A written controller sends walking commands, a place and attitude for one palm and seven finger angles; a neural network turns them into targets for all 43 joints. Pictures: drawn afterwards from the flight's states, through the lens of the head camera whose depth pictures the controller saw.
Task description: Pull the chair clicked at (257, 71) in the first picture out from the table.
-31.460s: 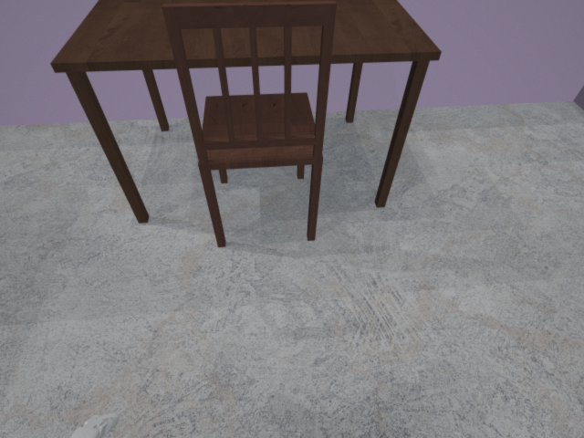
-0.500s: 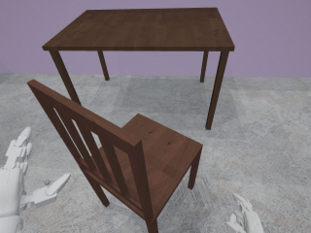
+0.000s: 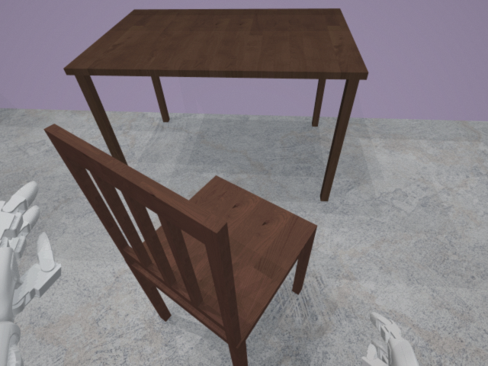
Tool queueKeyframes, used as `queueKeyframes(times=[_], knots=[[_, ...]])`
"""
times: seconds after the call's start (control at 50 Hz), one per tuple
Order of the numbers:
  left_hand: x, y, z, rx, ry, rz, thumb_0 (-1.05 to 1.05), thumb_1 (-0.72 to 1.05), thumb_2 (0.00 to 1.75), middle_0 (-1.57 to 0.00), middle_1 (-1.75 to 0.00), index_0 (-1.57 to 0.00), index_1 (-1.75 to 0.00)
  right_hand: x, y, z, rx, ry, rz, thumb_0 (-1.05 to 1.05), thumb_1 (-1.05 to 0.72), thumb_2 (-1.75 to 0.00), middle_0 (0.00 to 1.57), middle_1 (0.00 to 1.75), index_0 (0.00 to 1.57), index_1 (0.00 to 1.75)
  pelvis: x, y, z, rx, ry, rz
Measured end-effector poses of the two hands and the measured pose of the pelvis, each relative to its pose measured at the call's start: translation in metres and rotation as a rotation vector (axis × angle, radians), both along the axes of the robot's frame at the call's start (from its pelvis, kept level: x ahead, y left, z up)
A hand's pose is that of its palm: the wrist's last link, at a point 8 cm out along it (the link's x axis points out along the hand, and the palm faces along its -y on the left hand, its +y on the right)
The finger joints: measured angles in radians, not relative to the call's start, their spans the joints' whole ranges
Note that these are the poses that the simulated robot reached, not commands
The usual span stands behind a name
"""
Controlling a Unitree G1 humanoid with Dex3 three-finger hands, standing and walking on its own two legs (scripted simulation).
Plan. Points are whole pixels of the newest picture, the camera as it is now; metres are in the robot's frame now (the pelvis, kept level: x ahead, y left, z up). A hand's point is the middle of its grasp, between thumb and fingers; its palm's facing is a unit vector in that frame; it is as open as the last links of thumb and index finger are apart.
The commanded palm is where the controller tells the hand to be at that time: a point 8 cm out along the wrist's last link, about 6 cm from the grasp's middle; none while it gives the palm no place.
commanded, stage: draw the hand back to the body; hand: left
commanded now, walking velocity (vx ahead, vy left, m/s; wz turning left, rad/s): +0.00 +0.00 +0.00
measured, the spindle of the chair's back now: (154, 244) +0.35 +0.24 -0.05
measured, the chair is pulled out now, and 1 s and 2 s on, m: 0.65 0.65 0.65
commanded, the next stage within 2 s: step back with the hand held close in 0.06 s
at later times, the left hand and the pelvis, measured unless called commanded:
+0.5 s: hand (48, 279) +0.17 +0.27 +0.14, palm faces +0.32 -0.78 -0.54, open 7.4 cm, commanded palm +0.12 +0.31 +0.17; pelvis -0.03 +0.01 +0.00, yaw -1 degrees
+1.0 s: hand (2, 327) +0.11 +0.28 +0.15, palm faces +0.42 -0.77 -0.49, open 7.4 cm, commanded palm +0.05 +0.31 +0.17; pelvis -0.09 +0.02 -0.01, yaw +0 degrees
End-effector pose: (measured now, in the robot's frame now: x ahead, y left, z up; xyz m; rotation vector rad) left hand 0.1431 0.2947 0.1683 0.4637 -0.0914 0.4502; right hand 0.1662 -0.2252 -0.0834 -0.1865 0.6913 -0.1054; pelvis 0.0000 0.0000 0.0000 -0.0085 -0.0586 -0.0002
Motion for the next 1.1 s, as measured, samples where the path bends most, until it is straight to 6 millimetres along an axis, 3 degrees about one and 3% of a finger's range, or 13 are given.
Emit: queueKeyframes(times=[0.1,0.24,0.32,0.42,0.54,0.82,0.96,1.1], knots=[[-0.002,0.006,0.013,0.032,-0.051,0.014,0.01,0.89,0.9,-0.21,-0.3,-0.21,-0.3,0.001,0.003,0.001,0.008,-0.013,-0.002,0.01,-0.9,-0.9,0.2,0.3,0.2,0.3,-0.001,0.001,0.0,-0.001,-0.012,0.0],[0.0,0.009,0.009,0.022,-0.044,0.017,0.01,0.89,0.9,-0.21,-0.3,-0.21,-0.3,0.002,0.008,0.002,0.023,-0.016,0.012,0.01,-0.9,-0.9,0.2,0.3,0.2,0.3,-0.007,0.003,0.001,-0.003,-0.004,-0.005],[0.003,0.011,0.018,0.087,-0.055,-0.017,0.01,0.89,0.9,-0.21,-0.3,-0.21,-0.3,-0.004,0.007,0.003,0.01,0.009,0.007,0.01,-0.9,-0.9,0.2,0.3,0.2,0.3,-0.014,0.005,0.002,-0.004,0.023,-0.014],[0.002,0.007,0.01,0.117,0.021,-0.074,0.01,0.9,0.9,-0.21,-0.3,-0.21,-0.3,-0.017,0.0,0.001,-0.005,0.048,-0.039,0.01,-0.9,-0.9,0.2,0.3,0.2,0.3,-0.023,0.011,0.002,0.003,0.053,-0.023],[-0.013,0.008,0.001,0.129,0.076,-0.101,0.01,0.89,0.9,-0.21,-0.3,-0.21,-0.3,-0.037,-0.004,-0.001,-0.024,0.081,-0.086,0.01,-0.9,-0.9,0.2,0.3,0.2,0.3,-0.035,0.013,0.0,0.009,0.066,-0.022],[-0.059,0.011,0.006,0.123,-0.05,-0.046,0.01,0.89,0.9,-0.21,-0.3,-0.21,-0.3,-0.071,-0.001,0.001,-0.042,0.047,-0.05,0.01,-0.9,-0.9,0.2,0.3,0.2,0.3,-0.072,0.008,-0.008,-0.004,0.069,-0.013],[-0.069,0.019,-0.002,0.113,-0.049,-0.055,0.01,0.89,0.9,-0.21,-0.3,-0.21,-0.3,-0.096,-0.003,0.001,-0.084,0.075,-0.055,0.01,-0.9,-0.9,0.2,0.3,0.2,0.3,-0.087,0.014,-0.009,-0.016,0.08,-0.01],[-0.075,0.021,0.009,0.196,-0.106,-0.071,0.01,0.89,0.9,-0.21,-0.3,-0.21,-0.3,-0.107,0.001,-0.003,-0.087,0.067,-0.045,0.01,-0.9,-0.9,0.2,0.3,0.2,0.3,-0.093,0.011,-0.015,-0.005,0.078,0.011]])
